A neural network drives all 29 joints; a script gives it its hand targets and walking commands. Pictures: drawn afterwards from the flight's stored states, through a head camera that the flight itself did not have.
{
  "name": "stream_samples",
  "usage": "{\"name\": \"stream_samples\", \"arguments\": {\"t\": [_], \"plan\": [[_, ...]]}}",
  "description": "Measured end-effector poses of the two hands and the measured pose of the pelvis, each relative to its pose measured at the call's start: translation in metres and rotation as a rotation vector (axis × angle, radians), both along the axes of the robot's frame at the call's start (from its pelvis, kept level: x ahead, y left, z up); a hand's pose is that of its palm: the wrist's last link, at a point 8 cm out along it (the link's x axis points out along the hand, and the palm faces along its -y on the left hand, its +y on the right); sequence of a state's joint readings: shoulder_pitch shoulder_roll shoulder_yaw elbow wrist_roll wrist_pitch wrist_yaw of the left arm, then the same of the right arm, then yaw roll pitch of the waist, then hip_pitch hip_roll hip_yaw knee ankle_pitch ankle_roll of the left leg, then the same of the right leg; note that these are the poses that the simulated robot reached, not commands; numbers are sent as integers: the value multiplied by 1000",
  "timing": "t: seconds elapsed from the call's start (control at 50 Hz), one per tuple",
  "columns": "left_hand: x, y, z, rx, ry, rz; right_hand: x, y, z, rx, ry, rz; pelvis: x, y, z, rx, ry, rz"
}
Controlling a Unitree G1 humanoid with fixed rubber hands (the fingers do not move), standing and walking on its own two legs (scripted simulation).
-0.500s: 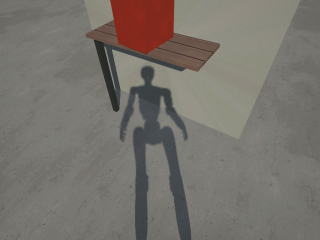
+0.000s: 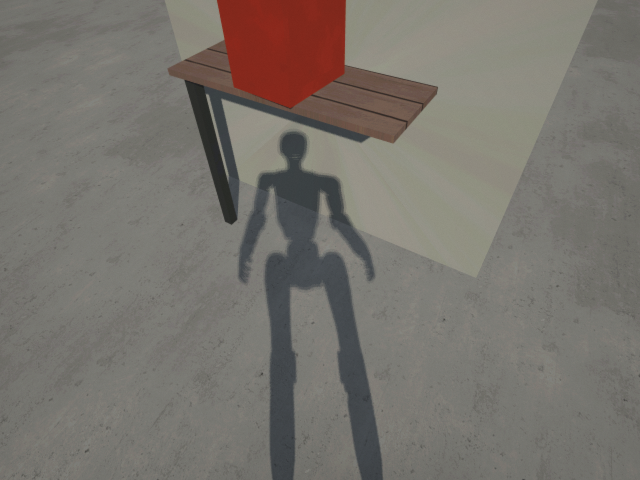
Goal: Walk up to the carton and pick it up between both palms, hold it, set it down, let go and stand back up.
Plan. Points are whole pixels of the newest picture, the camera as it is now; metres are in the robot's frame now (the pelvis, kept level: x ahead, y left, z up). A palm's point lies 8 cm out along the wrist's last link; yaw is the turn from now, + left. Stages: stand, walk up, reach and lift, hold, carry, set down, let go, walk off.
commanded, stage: stand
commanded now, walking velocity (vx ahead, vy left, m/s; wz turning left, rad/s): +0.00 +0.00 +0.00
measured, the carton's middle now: (285, 27) +1.22 +0.12 +0.09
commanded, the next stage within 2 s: walk up in 0.28 s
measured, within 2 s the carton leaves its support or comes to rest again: neither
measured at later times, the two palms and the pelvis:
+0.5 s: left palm out of the picture +0.08 +0.26 -0.11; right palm out of the picture +0.08 -0.25 -0.11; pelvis +0.00 +0.00 +0.00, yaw -1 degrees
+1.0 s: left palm (176, 416) +0.25 +0.23 -0.10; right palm out of the picture +0.09 -0.30 -0.16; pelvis +0.12 -0.02 -0.03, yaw -13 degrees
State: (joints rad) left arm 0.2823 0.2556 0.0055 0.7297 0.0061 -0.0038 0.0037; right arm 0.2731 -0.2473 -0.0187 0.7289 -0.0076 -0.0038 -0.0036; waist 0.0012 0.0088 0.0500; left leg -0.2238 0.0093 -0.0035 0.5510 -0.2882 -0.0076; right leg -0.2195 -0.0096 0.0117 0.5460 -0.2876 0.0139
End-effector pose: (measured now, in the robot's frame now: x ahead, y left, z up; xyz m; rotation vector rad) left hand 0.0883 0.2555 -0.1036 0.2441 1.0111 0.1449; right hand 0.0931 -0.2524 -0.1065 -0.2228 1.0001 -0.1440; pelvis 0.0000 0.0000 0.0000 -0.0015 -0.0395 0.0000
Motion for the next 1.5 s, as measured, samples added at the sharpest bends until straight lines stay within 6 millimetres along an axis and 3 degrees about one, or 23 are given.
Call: {"name": "stream_samples", "arguments": {"t": [0.52,0.64,0.68,0.74,0.82,0.88,0.92,0.96,1.08,1.16,1.24,1.34,1.38,1.42,1.5], "plan": [[-6,1,-2,4,24,-9,-12,-1,-2,-4,26,-13,-1,2,1,3,-1,-19],[-14,24,-2,76,95,-54,-11,-15,-3,-27,-54,-51,15,11,-8,14,16,-80],[-2,31,-2,98,99,-71,-21,-21,-8,-37,-50,-87,23,12,-13,17,11,-103],[39,24,2,118,71,-141,-47,-29,-18,-46,17,-176,36,8,-15,16,3,-153],[116,-7,13,95,-55,-237,-80,-37,-30,-23,136,-269,58,-5,-16,12,-8,-190],[160,-29,13,93,-156,-278,-84,-46,-49,-9,215,-284,75,-17,-29,-11,-22,-212],[168,-32,8,123,-157,-275,-69,-48,-56,6,238,-271,87,-22,-34,-25,-34,-216],[165,-28,6,151,-115,-245,-42,-49,-55,18,225,-254,102,-23,-32,-24,-37,-216],[153,-2,15,183,17,-186,81,-46,-30,16,18,-155,146,-9,-16,-23,-53,-244],[170,22,18,196,75,-174,151,-30,-15,40,-81,-129,179,6,-11,-31,-43,-257],[219,46,12,192,74,-195,206,-6,-8,46,-116,-122,220,25,-14,-40,-20,-267],[309,77,-18,166,38,-247,261,25,-13,-6,-126,-153,283,58,-34,-29,-6,-278],[348,82,-33,144,30,-289,267,37,-17,-36,-118,-179,303,71,-42,1,-26,-293],[382,77,-39,109,13,-318,260,47,-20,-53,-80,-237,321,81,-44,-21,-31,-312],[448,60,-28,65,-32,-382,240,62,-12,-60,9,-365,354,91,-31,-26,-47,-343]]}}
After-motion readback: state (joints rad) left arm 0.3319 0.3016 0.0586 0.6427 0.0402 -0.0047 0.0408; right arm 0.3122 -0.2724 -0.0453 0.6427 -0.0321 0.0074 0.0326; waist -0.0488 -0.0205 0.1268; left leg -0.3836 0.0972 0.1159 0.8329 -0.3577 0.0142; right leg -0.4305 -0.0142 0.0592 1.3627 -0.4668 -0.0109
